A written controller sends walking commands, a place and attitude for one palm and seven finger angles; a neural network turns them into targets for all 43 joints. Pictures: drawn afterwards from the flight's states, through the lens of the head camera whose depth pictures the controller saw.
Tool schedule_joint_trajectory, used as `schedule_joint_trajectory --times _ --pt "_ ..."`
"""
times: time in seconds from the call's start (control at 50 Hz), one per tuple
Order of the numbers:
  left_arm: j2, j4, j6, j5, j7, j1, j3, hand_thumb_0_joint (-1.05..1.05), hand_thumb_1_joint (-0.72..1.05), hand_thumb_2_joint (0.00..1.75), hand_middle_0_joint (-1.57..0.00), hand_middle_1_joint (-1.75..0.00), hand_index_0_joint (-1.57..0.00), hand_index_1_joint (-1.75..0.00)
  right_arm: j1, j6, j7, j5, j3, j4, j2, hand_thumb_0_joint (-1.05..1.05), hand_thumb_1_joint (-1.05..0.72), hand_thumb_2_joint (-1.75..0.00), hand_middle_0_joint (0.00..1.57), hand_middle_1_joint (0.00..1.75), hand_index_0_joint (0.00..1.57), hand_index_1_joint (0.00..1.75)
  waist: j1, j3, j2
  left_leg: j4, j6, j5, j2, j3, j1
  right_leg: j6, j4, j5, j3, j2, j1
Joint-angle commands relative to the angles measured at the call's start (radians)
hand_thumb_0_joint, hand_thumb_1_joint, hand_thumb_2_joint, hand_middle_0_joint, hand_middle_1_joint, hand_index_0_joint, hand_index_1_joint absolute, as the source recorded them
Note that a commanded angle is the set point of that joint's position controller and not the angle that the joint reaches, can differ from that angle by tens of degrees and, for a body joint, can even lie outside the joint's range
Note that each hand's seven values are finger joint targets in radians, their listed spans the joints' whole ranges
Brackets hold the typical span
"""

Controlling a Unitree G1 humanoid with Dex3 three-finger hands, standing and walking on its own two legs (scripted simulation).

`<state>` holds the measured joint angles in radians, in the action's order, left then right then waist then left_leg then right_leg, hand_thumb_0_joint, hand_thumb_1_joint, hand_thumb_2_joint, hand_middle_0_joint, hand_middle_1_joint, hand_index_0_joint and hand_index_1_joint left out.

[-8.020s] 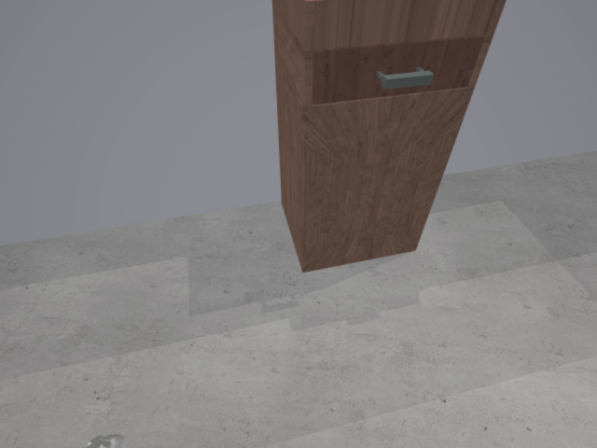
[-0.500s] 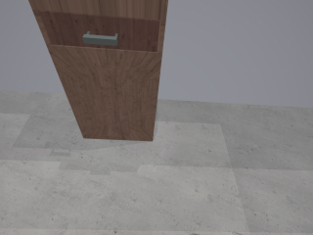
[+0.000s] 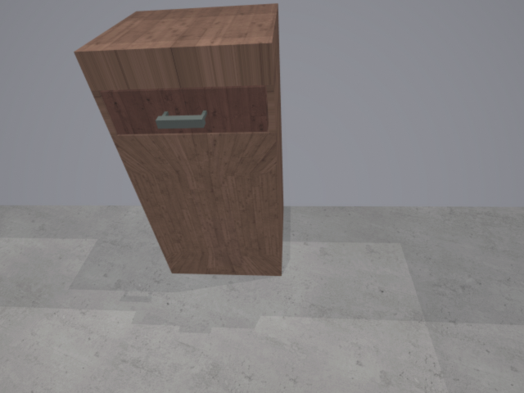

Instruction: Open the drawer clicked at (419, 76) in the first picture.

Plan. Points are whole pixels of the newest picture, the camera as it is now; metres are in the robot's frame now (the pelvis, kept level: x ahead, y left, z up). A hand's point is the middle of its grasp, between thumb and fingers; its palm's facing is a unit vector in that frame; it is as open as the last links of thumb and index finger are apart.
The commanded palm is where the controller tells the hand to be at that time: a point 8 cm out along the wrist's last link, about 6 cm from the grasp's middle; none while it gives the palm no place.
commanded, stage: take the last steps up to it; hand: left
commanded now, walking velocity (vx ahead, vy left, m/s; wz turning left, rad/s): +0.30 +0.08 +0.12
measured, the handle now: (182, 117) +0.81 +0.28 +0.05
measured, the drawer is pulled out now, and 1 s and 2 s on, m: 0.00 0.00 0.00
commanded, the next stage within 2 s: come to a stop and stand still in 0.66 s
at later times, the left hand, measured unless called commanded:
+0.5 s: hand out of the picture +0.02 +0.22 -0.19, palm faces +0.20 -0.97 -0.14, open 7.4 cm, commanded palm none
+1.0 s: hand (172, 291) +0.40 +0.26 -0.18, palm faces +0.00 -0.98 -0.20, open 7.4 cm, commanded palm none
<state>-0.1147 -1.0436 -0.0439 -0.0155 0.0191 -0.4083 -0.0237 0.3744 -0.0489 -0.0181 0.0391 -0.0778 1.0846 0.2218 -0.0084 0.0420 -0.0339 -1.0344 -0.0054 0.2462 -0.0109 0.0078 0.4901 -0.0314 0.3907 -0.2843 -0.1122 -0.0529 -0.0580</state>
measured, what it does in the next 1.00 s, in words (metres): walks ahead: left foot, then right foot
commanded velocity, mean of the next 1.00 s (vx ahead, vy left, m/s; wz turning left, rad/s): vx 0.10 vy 0.02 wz -0.01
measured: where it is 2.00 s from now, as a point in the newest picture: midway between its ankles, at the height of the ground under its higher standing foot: outside the picture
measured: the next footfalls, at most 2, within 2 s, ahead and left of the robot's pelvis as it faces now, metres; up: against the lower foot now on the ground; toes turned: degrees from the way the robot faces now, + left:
left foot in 0.40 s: +0.24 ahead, +0.18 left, +0.00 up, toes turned +11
right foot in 0.92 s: +0.40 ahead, -0.02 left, +0.00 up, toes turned -5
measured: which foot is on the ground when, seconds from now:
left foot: up 0.00-0.38, down 0.40-0.96, up 0.98-1.00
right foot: down 0.00-0.42, up 0.44-0.90, down 0.92-1.00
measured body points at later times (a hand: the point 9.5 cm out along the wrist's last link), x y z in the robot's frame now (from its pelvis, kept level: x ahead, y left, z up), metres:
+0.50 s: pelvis +0.16 +0.09 -0.03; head +0.18 +0.10 +0.42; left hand +0.01 +0.27 -0.18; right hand +0.30 -0.12 -0.16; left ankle +0.20 +0.17 -0.75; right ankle +0.02 -0.05 -0.67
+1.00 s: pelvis +0.29 +0.09 -0.02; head +0.32 +0.09 +0.43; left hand +0.40 +0.31 -0.16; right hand +0.22 -0.11 -0.18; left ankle +0.21 +0.18 -0.73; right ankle +0.36 -0.02 -0.75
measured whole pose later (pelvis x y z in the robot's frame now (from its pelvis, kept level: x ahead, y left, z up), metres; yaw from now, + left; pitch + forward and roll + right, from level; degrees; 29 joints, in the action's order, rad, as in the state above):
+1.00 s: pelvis +0.29 +0.09 -0.02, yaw +2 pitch -2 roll +0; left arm -0.14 -0.99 -0.02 -0.02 0.03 -0.12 -0.02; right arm 0.38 -0.01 0.03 0.00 -0.03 1.12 0.11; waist 0.05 -0.09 -0.01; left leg -0.73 0.00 0.49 -0.01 0.11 0.18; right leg -0.03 0.58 -0.20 -0.11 -0.06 -0.35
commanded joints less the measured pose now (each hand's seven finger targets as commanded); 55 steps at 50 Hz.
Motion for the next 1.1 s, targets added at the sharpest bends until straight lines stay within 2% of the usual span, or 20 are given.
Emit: schedule_joint_trajectory --times 0.0,0.18,0.3,0.34,0.36,0.38,0.4,0.42,0.48,0.56,0.72,0.78,0.84,0.86,0.88,0.92,0.94,0.96,1.0,1.08 --pt "-0.107 -0.007 -0.033 0.002 0.006 -0.077 -0.010 0.00 0.90 0.90 -0.20 -0.30 -0.20 -0.30 -0.046 0.033 -0.005 -0.010 -0.002 -0.067 -0.003 0.00 -0.90 -0.90 0.20 0.30 0.20 0.30 0.002 -0.237 0.190 -0.069 -0.028 -0.147 -0.043 -0.003 0.187 0.019 -0.298 0.027 0.112 -0.192 -0.083" --pt "-0.098 -0.105 -0.055 -0.010 0.019 -0.232 -0.012 0.00 0.90 0.90 -0.20 -0.30 -0.20 -0.30 -0.247 0.051 -0.015 -0.014 0.015 -0.131 -0.020 0.00 -0.90 -0.90 0.20 0.30 0.20 0.30 -0.045 -0.237 0.157 0.131 -0.018 -0.121 -0.096 0.045 0.274 -0.086 -0.234 0.318 0.122 -0.264 0.076" --pt "-0.111 -0.130 -0.035 -0.017 0.026 -0.238 -0.017 0.00 0.90 0.90 -0.20 -0.30 -0.20 -0.30 -0.325 0.074 -0.018 -0.022 0.030 -0.154 -0.044 0.00 -0.90 -0.90 0.20 0.30 0.20 0.30 -0.052 -0.232 0.223 0.353 0.035 -0.018 -0.047 0.121 0.065 -0.074 -0.131 0.557 0.070 -0.260 0.059" --pt "-0.130 -0.123 -0.032 -0.015 0.027 -0.196 -0.025 0.00 0.90 0.90 -0.20 -0.30 -0.20 -0.30 -0.170 0.089 -0.001 -0.017 0.023 -0.109 -0.018 0.00 -0.90 -0.90 0.20 0.30 0.20 0.30 0.027 -0.132 0.196 0.469 0.060 -0.030 0.011 0.154 -0.189 -0.050 0.087 0.746 0.015 -0.227 0.024" --pt "-0.126 -0.119 -0.030 -0.011 0.023 -0.185 -0.023 0.00 0.90 0.90 -0.20 -0.30 -0.20 -0.30 -0.014 0.095 0.008 -0.013 0.012 -0.060 0.026 0.00 -0.90 -0.90 0.20 0.30 0.20 0.30 0.093 -0.046 0.136 0.525 0.072 -0.086 0.008 0.136 -0.415 -0.027 0.286 0.663 -0.017 -0.186 -0.073" --pt "-0.082 -0.105 -0.028 0.001 0.015 -0.235 -0.020 0.00 0.90 0.90 -0.20 -0.30 -0.20 -0.30 0.116 0.104 0.023 -0.001 -0.010 -0.028 0.135 0.00 -0.90 -0.90 0.20 0.30 0.20 0.30 0.123 0.121 -0.082 0.534 0.128 -0.185 -0.210 -0.096 -0.696 0.016 0.547 0.273 -0.062 -0.083 -0.276" --pt "-0.043 -0.070 -0.027 0.011 0.009 -0.218 -0.007 0.00 0.90 0.90 -0.20 -0.30 -0.20 -0.30 0.191 0.101 0.034 -0.013 -0.024 -0.011 0.207 0.00 -0.90 -0.90 0.20 0.30 0.20 0.30 0.128 0.196 -0.238 0.638 0.221 -0.319 -0.413 -0.411 -0.814 0.032 0.815 -0.295 -0.018 0.023 -0.485" --pt "-0.068 -0.050 -0.021 0.007 0.014 -0.144 -0.015 0.00 0.90 0.90 -0.20 -0.30 -0.20 -0.30 0.154 0.093 0.039 -0.026 -0.024 -0.013 0.202 0.00 -0.90 -0.90 0.20 0.30 0.20 0.30 0.118 0.153 -0.125 0.694 0.242 -0.307 -0.438 -0.393 -0.733 0.003 0.919 -0.296 0.073 -0.014 -0.521" --pt "-0.047 -0.046 -0.003 -0.006 -0.002 -0.026 -0.026 0.00 0.90 0.90 -0.20 -0.30 -0.20 -0.30 -0.070 0.113 0.042 -0.022 0.013 -0.068 0.057 0.00 -0.90 -0.90 0.20 0.30 0.20 0.30 0.038 -0.110 0.018 0.789 0.188 -0.220 -0.348 -0.197 -0.320 0.024 0.918 -0.095 0.097 -0.105 -0.503" --pt "-0.025 -0.045 0.029 -0.011 -0.009 -0.072 -0.031 0.00 0.90 0.90 -0.20 -0.30 -0.20 -0.30 -0.077 0.138 0.044 -0.027 0.035 -0.052 0.002 0.00 -0.90 -0.90 0.20 0.30 0.20 0.30 -0.031 -0.117 -0.077 0.826 0.153 -0.391 -0.254 -0.026 -0.230 0.048 0.798 0.007 0.080 -0.092 -0.425" --pt "-0.076 0.068 0.048 -0.010 -0.018 0.171 -0.036 0.00 0.90 0.90 -0.20 -0.30 -0.20 -0.30 -0.008 0.130 0.047 -0.017 0.023 -0.049 0.029 0.00 -0.90 -0.90 0.20 0.30 0.20 0.30 -0.001 -0.146 -0.043 0.805 0.166 -0.539 -0.259 0.012 -0.381 0.066 0.505 0.107 0.065 -0.075 -0.516" --pt "-0.066 0.089 0.042 -0.005 -0.008 0.241 -0.018 0.00 0.90 0.90 -0.20 -0.30 -0.20 -0.30 0.028 0.119 0.053 -0.011 0.033 -0.028 0.028 0.00 -0.90 -0.90 0.20 0.30 0.20 0.30 0.022 -0.148 -0.032 0.727 0.148 -0.784 -0.254 0.026 -0.404 0.055 0.342 0.084 0.035 -0.037 -0.422" --pt "-0.077 0.075 0.040 -0.005 0.005 0.195 -0.010 0.00 0.90 0.90 -0.20 -0.30 -0.20 -0.30 0.026 0.099 0.062 -0.016 0.034 -0.013 0.042 0.00 -0.90 -0.90 0.20 0.30 0.20 0.30 0.001 -0.088 -0.037 0.618 0.101 -0.865 -0.232 0.039 -0.435 0.044 0.178 0.136 0.016 0.002 -0.266" --pt "-0.099 0.066 0.037 -0.005 0.008 0.159 -0.013 0.00 0.90 0.90 -0.20 -0.30 -0.20 -0.30 0.024 0.095 0.062 -0.023 0.033 -0.007 0.038 0.00 -0.90 -0.90 0.20 0.30 0.20 0.30 -0.018 -0.071 -0.021 0.570 0.076 -0.846 -0.214 0.039 -0.427 0.042 0.099 0.219 0.018 0.003 -0.203" --pt "-0.136 0.052 0.030 -0.007 0.013 0.112 -0.020 0.00 0.90 0.90 -0.20 -0.30 -0.20 -0.30 0.029 0.091 0.063 -0.030 0.031 -0.008 0.029 0.00 -0.90 -0.90 0.20 0.30 0.20 0.30 -0.035 -0.038 0.008 0.499 0.042 -0.738 -0.177 0.058 -0.381 0.035 0.057 0.504 0.051 -0.033 -0.096" --pt "-0.237 0.033 0.021 -0.003 0.023 0.052 -0.041 0.00 0.90 0.90 -0.20 -0.30 -0.20 -0.30 0.080 0.070 0.058 -0.045 0.019 -0.017 -0.010 0.00 -0.90 -0.90 0.20 0.30 0.20 0.30 -0.024 0.050 0.117 0.285 -0.021 -0.047 -0.031 0.098 -0.158 -0.135 0.167 1.229 0.256 -0.300 0.114" --pt "-0.255 0.028 0.023 -0.002 0.025 0.037 -0.045 0.00 0.90 0.90 -0.20 -0.30 -0.20 -0.30 0.067 0.056 0.060 -0.048 0.015 -0.024 -0.024 0.00 -0.90 -0.90 0.20 0.30 0.20 0.30 -0.031 0.071 0.147 0.146 -0.027 0.338 0.006 0.084 -0.134 -0.221 0.120 1.315 0.270 -0.388 0.110" --pt "-0.247 0.037 0.025 -0.003 0.033 0.058 -0.052 0.00 0.90 0.90 -0.20 -0.30 -0.20 -0.30 0.030 0.043 0.065 -0.048 0.016 -0.033 -0.022 0.00 -0.90 -0.90 0.20 0.30 0.20 0.30 -0.040 0.093 0.175 0.037 -0.020 0.422 -0.004 0.031 -0.126 -0.265 0.094 1.269 0.309 -0.400 0.081" --pt "-0.229 0.067 0.036 -0.008 0.040 0.145 -0.051 0.00 0.90 0.90 -0.20 -0.30 -0.20 -0.30 -0.015 0.025 0.060 -0.042 0.012 -0.044 -0.030 0.00 -0.90 -0.90 0.20 0.30 0.20 0.30 -0.027 0.054 0.157 -0.080 -0.017 0.393 -0.007 -0.029 -0.105 -0.239 0.055 1.040 0.288 -0.363 -0.041" --pt "-0.213 0.124 0.055 -0.016 0.044 0.256 -0.067 0.00 0.90 0.90 -0.20 -0.30 -0.20 -0.30 0.011 -0.001 0.045 -0.035 0.005 -0.052 -0.050 0.00 -0.90 -0.90 0.20 0.30 0.20 0.30 0.018 0.059 0.163 -0.008 -0.031 0.293 -0.014 -0.013 -0.152 -0.163 0.017 0.692 0.186 -0.286 -0.179"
